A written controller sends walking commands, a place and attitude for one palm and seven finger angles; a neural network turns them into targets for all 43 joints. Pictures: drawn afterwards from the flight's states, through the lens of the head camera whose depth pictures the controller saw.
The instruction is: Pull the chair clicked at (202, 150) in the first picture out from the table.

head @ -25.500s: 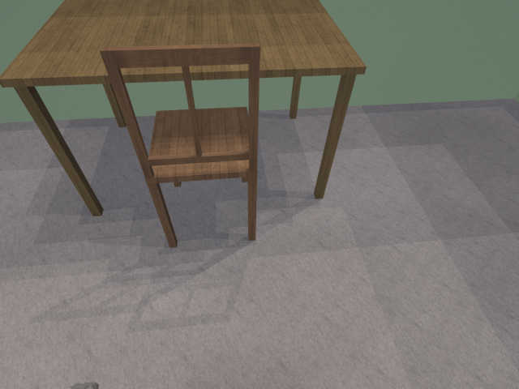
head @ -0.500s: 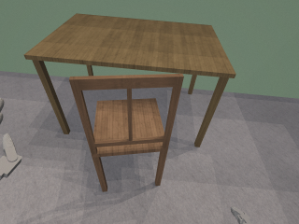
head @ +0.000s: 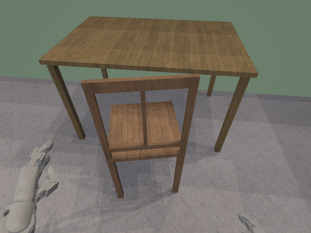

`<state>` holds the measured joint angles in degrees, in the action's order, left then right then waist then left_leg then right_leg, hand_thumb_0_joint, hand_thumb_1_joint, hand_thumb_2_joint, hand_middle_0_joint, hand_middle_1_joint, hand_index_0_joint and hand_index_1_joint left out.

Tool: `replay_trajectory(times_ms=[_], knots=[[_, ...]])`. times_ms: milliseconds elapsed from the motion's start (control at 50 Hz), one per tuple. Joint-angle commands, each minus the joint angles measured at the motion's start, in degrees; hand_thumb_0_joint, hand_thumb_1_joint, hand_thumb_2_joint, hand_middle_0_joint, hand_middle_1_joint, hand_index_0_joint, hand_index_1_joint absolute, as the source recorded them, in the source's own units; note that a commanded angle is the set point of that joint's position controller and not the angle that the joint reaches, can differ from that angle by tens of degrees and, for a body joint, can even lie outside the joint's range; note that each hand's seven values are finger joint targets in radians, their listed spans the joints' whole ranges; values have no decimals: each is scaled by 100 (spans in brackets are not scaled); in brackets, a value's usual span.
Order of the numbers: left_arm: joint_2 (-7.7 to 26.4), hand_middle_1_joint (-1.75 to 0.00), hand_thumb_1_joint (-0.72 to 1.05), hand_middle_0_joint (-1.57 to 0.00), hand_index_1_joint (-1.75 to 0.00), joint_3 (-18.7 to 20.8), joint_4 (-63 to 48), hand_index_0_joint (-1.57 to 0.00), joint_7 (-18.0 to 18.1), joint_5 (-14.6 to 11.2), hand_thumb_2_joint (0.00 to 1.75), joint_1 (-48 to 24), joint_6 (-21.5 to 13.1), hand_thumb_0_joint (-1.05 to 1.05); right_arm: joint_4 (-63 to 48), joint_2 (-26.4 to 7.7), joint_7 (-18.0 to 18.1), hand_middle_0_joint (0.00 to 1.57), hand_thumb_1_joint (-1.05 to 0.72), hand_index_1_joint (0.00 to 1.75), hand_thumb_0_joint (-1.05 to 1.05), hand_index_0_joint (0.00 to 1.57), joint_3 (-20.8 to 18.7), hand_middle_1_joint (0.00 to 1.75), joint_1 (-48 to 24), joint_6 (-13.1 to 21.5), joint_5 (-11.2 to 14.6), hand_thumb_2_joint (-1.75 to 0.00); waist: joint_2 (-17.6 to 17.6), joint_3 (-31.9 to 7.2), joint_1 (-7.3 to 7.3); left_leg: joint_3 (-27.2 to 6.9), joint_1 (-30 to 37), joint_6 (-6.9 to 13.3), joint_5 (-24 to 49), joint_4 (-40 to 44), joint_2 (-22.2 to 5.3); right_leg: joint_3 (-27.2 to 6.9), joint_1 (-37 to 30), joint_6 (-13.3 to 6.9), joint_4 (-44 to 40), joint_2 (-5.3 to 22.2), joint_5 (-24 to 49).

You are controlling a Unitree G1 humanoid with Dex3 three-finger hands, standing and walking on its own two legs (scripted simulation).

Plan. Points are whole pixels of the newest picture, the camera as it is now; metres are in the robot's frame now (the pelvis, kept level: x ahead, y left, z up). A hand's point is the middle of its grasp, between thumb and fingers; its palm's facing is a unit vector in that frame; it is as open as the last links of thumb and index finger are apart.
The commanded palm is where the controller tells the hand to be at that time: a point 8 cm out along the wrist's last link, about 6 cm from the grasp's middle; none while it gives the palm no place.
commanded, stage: let the arm hang, fingers relaxed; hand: left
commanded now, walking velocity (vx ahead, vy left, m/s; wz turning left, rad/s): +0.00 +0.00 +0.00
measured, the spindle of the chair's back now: (144, 120) +0.55 +0.09 -0.07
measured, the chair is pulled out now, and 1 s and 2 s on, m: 0.19 0.19 0.19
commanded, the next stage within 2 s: look to check the result in 1.00 s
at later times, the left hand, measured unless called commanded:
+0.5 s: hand out of the picture +0.00 +0.18 -0.16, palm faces +0.01 -0.97 -0.23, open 7.3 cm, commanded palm none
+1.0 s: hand out of the picture +0.07 +0.16 -0.16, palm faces -0.01 -0.98 -0.21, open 7.3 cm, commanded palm none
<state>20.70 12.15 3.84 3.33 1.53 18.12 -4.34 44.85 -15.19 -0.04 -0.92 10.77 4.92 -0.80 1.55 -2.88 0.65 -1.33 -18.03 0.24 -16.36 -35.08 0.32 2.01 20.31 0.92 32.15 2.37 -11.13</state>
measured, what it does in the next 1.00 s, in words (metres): shifts its weight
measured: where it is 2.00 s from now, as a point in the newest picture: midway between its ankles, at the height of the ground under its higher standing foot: outside the picture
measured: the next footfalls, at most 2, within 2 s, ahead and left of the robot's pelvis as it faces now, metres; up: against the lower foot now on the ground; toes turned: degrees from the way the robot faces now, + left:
none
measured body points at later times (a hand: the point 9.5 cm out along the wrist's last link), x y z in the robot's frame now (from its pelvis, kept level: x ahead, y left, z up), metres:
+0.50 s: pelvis +0.03 -0.01 +0.01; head +0.06 -0.01 +0.46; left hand +0.00 +0.23 -0.14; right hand +0.01 -0.23 -0.15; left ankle +0.03 +0.12 -0.73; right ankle +0.06 -0.14 -0.73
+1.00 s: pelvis +0.05 -0.02 +0.01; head +0.06 -0.02 +0.46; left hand +0.08 +0.21 -0.14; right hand +0.03 -0.23 -0.15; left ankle +0.03 +0.12 -0.73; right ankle +0.06 -0.14 -0.73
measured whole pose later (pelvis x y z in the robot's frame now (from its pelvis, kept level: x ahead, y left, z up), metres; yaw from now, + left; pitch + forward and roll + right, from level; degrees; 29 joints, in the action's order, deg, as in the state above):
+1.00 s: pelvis +0.05 -0.02 +0.01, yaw -2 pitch -1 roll +0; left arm 8.8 1.0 64.6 2.1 0.7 13.6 -0.4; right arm 63.8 -7.6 2.2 -0.4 17.2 -0.6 -0.9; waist 0.6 1.9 -0.3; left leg 0.5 -7.7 -1.2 -15.6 -23.9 -1.8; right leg 0.5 12.5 -0.1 24.4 0.2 -11.3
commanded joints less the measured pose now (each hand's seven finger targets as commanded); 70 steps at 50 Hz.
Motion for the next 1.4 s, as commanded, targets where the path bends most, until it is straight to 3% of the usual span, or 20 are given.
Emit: replay_trajectory(times_ms=[0,60,80,120,200,260,280,460,580,700,740,780,840,880,960,980,1060,1180,1340,1380], knots=[[-7,-30,90,-20,-30,-638,2036,-20,-272,72,90,-133,459,0,-308,-685,-46,20,-90,30,0,20,-237,30,104,-279,-120,-90,-1162,125,-118,-523,-544,354,19,512,-268,-451,-229,-393,-359,377,-521],[35,-30,90,-20,-30,-786,3081,-20,-225,23,90,-462,495,0,-83,-569,1,20,-90,30,0,20,-182,30,196,-407,-127,-90,-827,-36,-141,-396,-88,303,493,499,-179,-660,-356,-446,-455,489,-48],[15,-30,90,-20,-30,-827,3392,-20,-214,9,90,-529,514,0,14,-536,16,20,-90,30,0,20,-150,30,166,-425,-119,-90,-312,146,-134,-446,-121,289,543,706,-249,-597,-313,-399,-396,405,-65],[-53,-30,90,-20,-30,-881,3982,-20,-208,-31,90,-442,492,0,240,-461,55,20,-90,30,0,20,-78,30,131,-421,-108,-90,253,64,-42,-512,-90,276,591,1058,-405,-497,-620,-273,-395,269,27],[-295,-30,90,-20,-30,-870,4816,-20,-192,-49,90,-178,439,0,669,-238,135,20,-90,30,0,20,-74,30,362,-467,-86,-90,713,18,-34,-396,121,249,246,1233,-448,-443,-842,-277,-739,245,60],[-334,-30,90,-20,-30,-949,5208,-20,-196,-87,90,-140,404,0,953,-106,160,20,-90,30,0,20,-65,30,654,-490,-52,-90,530,69,-75,-349,248,216,209,1259,-430,-506,-848,-309,-925,273,84],[-349,-30,90,-20,-30,-979,5302,-20,-191,-84,90,-123,405,0,1001,-85,175,20,-90,30,0,20,-74,30,731,-513,-37,-90,179,217,-90,-347,277,219,195,1272,-451,-495,-781,-314,-1030,256,42],[-589,-30,90,-20,-30,-1057,5867,-20,-141,-108,90,66,379,0,1480,131,222,20,-90,30,0,20,-55,30,1143,-488,-20,-90,-303,379,-104,-197,579,197,558,1389,-490,-480,-805,-293,-1141,276,265],[-651,-30,90,-20,-30,-1051,5962,-20,-111,-91,90,53,384,0,1636,249,224,20,-90,30,0,20,-43,30,1087,-499,-15,-90,-248,761,-78,-132,540,183,521,1501,-477,-496,-677,-275,-1230,240,163],[-709,-30,90,-20,-30,-1027,5984,-20,-105,-94,90,-34,376,0,1749,348,224,20,-90,30,0,20,-28,30,1070,-486,-46,-90,-12,779,-81,-88,577,161,548,1582,-488,-532,-716,-274,-1236,228,182],[-702,-30,90,-20,-30,-1008,5975,-20,-112,-96,90,-53,359,0,1755,319,229,20,-90,30,0,20,-26,30,1113,-453,-48,-90,-54,601,-75,-82,650,164,765,1572,-508,-507,-882,-273,-1157,240,468],[-696,-30,90,-20,-30,-1015,5968,-20,-108,-89,90,-67,365,0,1754,324,232,20,-90,30,0,20,-32,30,1067,-469,-33,-90,-76,827,-73,-69,605,152,708,1583,-505,-505,-776,-270,-1218,230,405],[-679,-30,90,-20,-30,-1004,5962,-20,-118,-99,90,-75,358,0,1769,312,227,20,-90,30,0,20,-25,30,1082,-464,-45,-90,-80,660,-74,-66,687,155,719,1587,-494,-526,-872,-273,-1224,247,417],[-670,-30,90,-20,-30,-1008,5950,-20,-115,-96,90,-103,360,0,1758,301,229,20,-90,30,0,20,-41,30,1085,-486,-33,-90,-154,800,-86,-47,665,142,640,1574,-485,-529,-797,-270,-1285,232,327],[-659,-30,90,-20,-30,-999,5939,-20,-117,-109,90,-89,335,0,1785,287,233,20,-90,30,0,20,-44,30,1133,-457,-40,-90,-142,481,-102,-53,833,142,909,1536,-502,-536,-988,-280,-1205,249,663],[-666,-30,90,-20,-30,-1006,5944,-20,-112,-103,90,-100,344,0,1783,293,237,20,-90,30,0,20,-47,30,1094,-470,-26,-90,-121,651,-97,-43,774,134,830,1551,-499,-528,-908,-277,-1245,238,584],[-691,-30,90,-20,-30,-998,5977,-20,-111,-112,90,-30,328,0,1806,286,250,20,-90,30,0,20,-41,30,1116,-441,-33,-90,-76,432,-94,-26,935,138,1110,1526,-526,-510,-1037,-285,-1143,268,964],[-730,-30,90,-20,-30,-1009,6004,-20,-102,-102,90,-10,346,0,1826,305,265,20,-90,30,0,20,-43,30,1090,-453,-20,-90,-35,697,-103,-13,908,132,1032,1582,-553,-501,-898,-276,-1192,225,800],[-765,-30,90,-20,-30,-1004,6039,-20,-109,-104,90,62,340,0,1837,325,266,20,-90,30,0,20,-35,30,1097,-441,-27,-90,-101,677,-98,-29,946,150,942,1616,-547,-511,-888,-256,-1228,231,656],[-771,-30,90,-20,-30,-1011,6038,-20,-109,-96,90,55,349,0,1827,331,260,20,-90,30,0,20,-43,30,1070,-464,-19,-90,-101,890,-98,-24,864,143,767,1643,-532,-507,-756,-251,-1298,214,444]])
